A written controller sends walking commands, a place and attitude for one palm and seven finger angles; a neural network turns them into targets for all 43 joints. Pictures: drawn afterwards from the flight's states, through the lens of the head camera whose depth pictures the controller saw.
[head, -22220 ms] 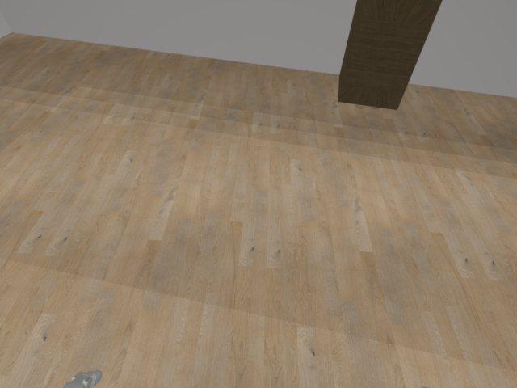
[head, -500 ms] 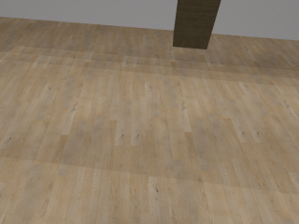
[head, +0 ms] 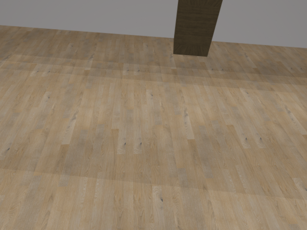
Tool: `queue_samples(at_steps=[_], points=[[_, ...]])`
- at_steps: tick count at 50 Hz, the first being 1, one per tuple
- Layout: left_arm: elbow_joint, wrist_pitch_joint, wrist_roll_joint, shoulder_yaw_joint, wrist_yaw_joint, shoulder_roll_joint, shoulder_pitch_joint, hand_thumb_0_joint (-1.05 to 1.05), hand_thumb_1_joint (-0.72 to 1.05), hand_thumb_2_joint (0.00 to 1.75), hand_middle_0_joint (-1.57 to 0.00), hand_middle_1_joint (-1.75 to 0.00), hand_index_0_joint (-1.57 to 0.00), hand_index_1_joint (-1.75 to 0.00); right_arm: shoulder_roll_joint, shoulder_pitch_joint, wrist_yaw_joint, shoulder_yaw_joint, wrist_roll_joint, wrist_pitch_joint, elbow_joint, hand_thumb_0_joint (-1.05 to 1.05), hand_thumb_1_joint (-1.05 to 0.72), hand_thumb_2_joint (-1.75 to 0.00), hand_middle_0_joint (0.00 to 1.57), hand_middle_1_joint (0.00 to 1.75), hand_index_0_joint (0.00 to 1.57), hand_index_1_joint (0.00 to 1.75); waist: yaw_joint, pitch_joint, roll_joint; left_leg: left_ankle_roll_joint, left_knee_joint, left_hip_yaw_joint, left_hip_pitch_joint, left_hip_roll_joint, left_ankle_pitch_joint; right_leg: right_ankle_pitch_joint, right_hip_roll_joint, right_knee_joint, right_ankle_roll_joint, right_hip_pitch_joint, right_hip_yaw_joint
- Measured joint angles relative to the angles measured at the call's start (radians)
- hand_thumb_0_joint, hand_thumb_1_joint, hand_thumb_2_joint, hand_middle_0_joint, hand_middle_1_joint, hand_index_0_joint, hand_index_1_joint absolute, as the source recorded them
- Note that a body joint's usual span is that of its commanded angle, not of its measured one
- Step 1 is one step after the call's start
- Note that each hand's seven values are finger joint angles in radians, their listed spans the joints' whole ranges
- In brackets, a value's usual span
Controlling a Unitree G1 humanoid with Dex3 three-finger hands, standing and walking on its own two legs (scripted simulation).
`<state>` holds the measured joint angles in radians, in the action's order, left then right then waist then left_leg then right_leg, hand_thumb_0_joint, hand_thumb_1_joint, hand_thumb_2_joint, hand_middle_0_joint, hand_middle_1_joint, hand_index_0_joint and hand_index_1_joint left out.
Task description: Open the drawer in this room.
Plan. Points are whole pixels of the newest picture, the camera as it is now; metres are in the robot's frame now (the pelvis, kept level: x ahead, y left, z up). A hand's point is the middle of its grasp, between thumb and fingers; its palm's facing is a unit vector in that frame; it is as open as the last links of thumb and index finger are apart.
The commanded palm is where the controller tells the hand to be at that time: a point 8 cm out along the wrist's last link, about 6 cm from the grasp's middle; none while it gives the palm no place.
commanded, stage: stand and wait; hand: left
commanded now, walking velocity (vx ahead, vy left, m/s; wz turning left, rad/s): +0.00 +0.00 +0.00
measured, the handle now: out of the picture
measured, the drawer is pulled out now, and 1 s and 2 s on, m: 0.00 0.00 0.00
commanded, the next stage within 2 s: turn or walk to find it in 0.10 s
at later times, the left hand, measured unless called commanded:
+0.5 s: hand out of the picture +0.00 +0.19 -0.19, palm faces +0.17 -0.96 -0.20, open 7.4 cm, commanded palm none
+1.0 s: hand out of the picture +0.01 +0.15 -0.17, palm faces +0.23 -0.95 -0.23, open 7.4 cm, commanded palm none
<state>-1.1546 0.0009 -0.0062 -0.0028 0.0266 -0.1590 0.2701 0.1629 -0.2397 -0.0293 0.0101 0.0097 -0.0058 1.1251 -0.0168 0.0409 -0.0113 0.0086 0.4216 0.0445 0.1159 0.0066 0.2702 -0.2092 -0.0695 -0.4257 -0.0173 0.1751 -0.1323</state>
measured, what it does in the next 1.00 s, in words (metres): steps on the spot: right foot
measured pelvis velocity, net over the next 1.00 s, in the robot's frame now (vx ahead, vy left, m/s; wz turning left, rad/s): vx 0.01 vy -0.04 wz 0.21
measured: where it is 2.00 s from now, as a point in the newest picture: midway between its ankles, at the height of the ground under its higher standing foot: outside the picture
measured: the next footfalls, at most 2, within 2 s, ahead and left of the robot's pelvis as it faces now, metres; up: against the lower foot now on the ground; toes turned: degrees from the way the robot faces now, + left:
right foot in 0.86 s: +0.05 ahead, -0.14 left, +0.00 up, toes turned +8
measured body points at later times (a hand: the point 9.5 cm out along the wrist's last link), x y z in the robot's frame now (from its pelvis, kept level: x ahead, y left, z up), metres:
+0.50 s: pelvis -0.01 +0.00 -0.02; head +0.02 +0.01 +0.43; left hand +0.00 +0.24 -0.18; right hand +0.02 -0.23 -0.17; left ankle -0.02 +0.10 -0.74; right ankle +0.01 -0.13 -0.74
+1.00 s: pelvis +0.01 -0.04 -0.01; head +0.01 -0.06 +0.44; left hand +0.00 +0.20 -0.15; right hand +0.09 -0.26 -0.17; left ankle -0.02 +0.10 -0.74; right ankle +0.01 -0.15 -0.74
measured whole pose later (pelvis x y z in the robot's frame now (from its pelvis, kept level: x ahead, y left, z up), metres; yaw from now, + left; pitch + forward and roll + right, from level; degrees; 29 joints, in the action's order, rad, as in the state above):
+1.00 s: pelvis +0.01 -0.04 -0.01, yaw +12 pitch -2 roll +1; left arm -1.09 0.00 -0.01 0.00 0.02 -0.16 0.23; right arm 0.19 -0.23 -0.02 0.04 0.02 0.01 1.08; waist 0.01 0.01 0.04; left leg -0.03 0.48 -0.05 0.19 0.01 0.27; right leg -0.31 -0.02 -0.51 0.01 0.18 -0.06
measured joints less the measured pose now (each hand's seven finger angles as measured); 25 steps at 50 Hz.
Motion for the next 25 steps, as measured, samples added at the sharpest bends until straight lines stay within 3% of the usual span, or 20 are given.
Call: queue_samples(at_steps=[13, 21, 25], points=[[0.022, 0.007, 0.004, -0.011, 0.006, 0.005, -0.029, 0.00, 0.91, 0.90, -0.20, -0.30, -0.20, -0.30, -0.044, -0.079, 0.008, -0.002, 0.001, 0.014, 0.029, 0.00, -0.91, -0.89, 0.20, 0.30, 0.20, 0.30, 0.023, 0.013, 0.005, -0.004, 0.027, -0.017, 0.027, -0.003, 0.007, -0.018, -0.007, -0.033, 0.004, 0.021, -0.016], [0.072, 0.016, -0.002, -0.038, 0.006, -0.004, -0.044, 0.00, 0.91, 0.90, -0.20, -0.30, -0.20, -0.30, -0.035, -0.056, 0.018, 0.022, 0.004, 0.034, -0.018, 0.00, -0.91, -0.89, 0.20, 0.30, 0.20, 0.30, 0.019, 0.017, 0.017, -0.007, 0.148, -0.073, 0.131, -0.013, 0.047, -0.065, -0.026, -0.121, 0.011, 0.084, -0.069], [0.095, 0.021, -0.008, -0.048, 0.005, -0.014, -0.053, 0.00, 0.91, 0.90, -0.20, -0.30, -0.20, -0.30, -0.011, -0.035, 0.020, 0.039, 0.006, 0.041, -0.052, 0.00, -0.91, -0.89, 0.20, 0.30, 0.20, 0.30, 0.025, 0.022, 0.017, -0.005, 0.245, -0.040, 0.187, 0.005, 0.089, -0.100, -0.045, -0.180, 0.007, 0.095, -0.114]])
